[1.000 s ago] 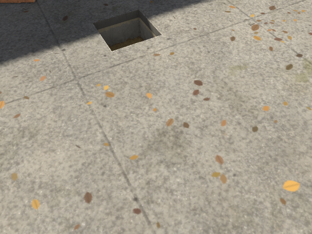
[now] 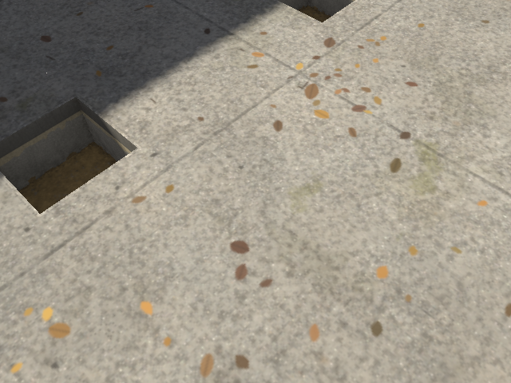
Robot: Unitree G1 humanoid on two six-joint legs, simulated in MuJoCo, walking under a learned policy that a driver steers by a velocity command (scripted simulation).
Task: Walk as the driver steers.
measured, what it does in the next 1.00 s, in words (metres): walks ahead, turning right: left foot, then right foot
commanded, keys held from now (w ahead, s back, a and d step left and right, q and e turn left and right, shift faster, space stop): w+e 0.32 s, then e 0.04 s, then s+e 0.38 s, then s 0.02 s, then no key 0.24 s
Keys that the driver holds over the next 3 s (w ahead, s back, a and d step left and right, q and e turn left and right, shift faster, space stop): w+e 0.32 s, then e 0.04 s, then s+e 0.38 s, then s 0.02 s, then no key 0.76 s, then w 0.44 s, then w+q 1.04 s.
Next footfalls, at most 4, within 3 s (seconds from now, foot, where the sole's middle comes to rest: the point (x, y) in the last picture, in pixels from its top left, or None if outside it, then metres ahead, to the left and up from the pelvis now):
0.38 left None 0.42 0.11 -0.76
0.82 right None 0.31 -0.13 -0.76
1.18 left None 0.34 0.13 -0.76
2.30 left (323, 265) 0.76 -0.15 -0.76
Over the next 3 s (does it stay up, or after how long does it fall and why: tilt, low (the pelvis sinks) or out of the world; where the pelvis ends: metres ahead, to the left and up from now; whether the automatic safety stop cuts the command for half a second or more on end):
stays up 0.93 -0.32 0.02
